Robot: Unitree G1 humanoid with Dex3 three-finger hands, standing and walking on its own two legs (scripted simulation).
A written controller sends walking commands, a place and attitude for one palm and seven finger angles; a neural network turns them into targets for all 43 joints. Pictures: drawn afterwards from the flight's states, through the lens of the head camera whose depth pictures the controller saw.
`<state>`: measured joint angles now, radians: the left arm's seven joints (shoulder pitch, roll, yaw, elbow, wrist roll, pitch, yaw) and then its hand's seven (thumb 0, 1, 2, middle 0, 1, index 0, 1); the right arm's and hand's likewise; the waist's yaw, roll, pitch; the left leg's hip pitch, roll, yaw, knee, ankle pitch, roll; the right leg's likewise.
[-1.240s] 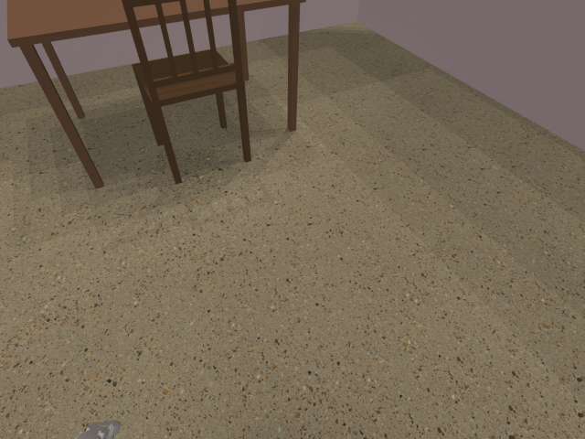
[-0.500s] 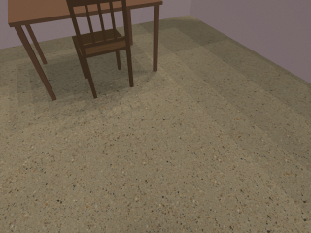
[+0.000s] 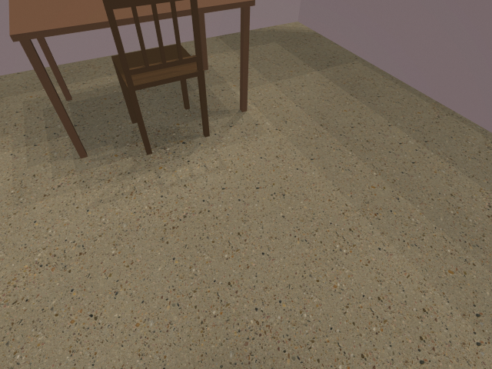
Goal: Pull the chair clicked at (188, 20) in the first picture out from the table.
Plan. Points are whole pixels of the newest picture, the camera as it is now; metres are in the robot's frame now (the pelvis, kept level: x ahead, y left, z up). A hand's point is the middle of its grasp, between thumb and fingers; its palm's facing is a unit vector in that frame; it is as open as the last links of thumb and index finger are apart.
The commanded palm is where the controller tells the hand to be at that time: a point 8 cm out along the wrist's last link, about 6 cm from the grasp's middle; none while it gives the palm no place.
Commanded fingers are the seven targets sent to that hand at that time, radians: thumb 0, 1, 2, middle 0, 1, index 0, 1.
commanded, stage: look at it before walking up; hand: left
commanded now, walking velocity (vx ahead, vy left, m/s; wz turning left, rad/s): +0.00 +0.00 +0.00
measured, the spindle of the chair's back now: (159, 34) +1.52 +0.50 -0.10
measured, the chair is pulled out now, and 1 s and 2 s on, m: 0.00 0.00 0.00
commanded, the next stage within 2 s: walk to a spot facing it in 0.20 s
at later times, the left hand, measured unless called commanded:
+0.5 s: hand out of the picture +0.06 +0.23 -0.18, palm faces -0.01 -0.97 -0.24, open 7.4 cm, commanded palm none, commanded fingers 0.00 0.90 0.90 -0.20 -0.30 -0.20 -0.30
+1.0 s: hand (188, 278) +0.35 +0.16 -0.20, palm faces -0.13 -0.98 -0.17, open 7.4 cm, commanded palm none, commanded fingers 0.00 0.90 0.90 -0.20 -0.30 -0.20 -0.30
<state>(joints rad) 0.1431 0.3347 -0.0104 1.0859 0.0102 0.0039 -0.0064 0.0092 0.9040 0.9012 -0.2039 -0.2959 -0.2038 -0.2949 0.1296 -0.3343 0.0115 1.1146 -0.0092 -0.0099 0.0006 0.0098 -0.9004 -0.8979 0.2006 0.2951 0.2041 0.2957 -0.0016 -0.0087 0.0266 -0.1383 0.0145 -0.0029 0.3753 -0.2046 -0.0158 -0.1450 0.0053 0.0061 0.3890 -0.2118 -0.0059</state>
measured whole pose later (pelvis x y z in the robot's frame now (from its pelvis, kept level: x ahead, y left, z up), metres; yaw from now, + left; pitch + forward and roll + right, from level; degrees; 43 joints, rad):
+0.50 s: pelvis +0.03 +0.01 -0.01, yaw -1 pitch -1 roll -1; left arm 0.25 0.28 0.00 1.09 0.02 0.02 -0.01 0.01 0.91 0.90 -0.20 -0.30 -0.20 -0.29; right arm 0.21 -0.27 0.01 1.12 -0.03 0.01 0.01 0.01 -0.90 -0.90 0.20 0.29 0.20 0.30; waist 0.01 -0.01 -0.04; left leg -0.18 0.02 0.01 0.52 -0.37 0.00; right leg -0.16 0.01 0.01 0.45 -0.29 -0.01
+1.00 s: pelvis +0.22 -0.01 -0.04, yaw -5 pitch -1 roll +0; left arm 0.10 0.19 0.04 0.98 0.02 -0.04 -0.03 0.01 0.91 0.90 -0.20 -0.30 -0.20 -0.29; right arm 0.59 -0.09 -0.01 1.25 -0.01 -0.06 -0.03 0.01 -0.90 -0.90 0.20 0.30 0.20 0.30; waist -0.05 0.00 0.10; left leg 0.14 0.07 0.12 0.51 -0.53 -0.02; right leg -0.47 -0.02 -0.16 0.62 -0.15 -0.08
